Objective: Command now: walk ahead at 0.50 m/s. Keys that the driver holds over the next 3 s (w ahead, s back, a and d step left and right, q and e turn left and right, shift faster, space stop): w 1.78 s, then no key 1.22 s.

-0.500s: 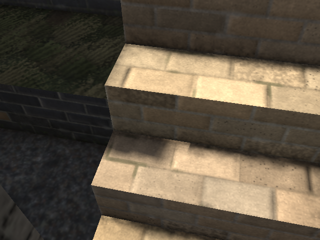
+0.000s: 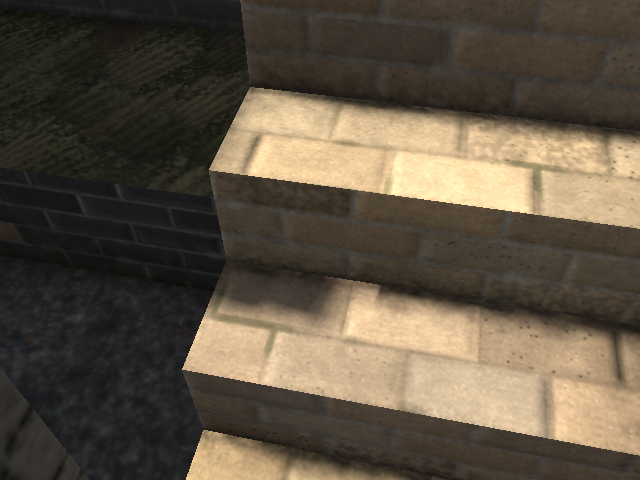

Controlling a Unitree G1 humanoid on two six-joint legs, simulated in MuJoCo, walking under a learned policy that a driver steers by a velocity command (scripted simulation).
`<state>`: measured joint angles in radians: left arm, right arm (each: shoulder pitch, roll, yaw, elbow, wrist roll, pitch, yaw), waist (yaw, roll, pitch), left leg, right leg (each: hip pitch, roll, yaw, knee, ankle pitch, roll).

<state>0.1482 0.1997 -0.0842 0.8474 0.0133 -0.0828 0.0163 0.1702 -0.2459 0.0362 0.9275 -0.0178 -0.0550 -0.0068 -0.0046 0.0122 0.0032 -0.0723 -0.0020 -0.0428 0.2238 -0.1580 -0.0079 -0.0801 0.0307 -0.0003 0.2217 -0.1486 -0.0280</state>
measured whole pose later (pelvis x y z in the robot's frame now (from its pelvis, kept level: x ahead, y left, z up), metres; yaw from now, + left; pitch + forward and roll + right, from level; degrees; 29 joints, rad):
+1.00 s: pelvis +0.00 +0.00 +0.00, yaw +0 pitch +0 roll +0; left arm 0.16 0.21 -0.08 0.86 0.00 -0.08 0.02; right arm 0.17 -0.25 0.03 0.93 -0.02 -0.06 0.00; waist -0.01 0.01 0.01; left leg -0.07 0.00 -0.04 0.24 -0.17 -0.01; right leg -0.08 0.03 0.01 0.23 -0.16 -0.03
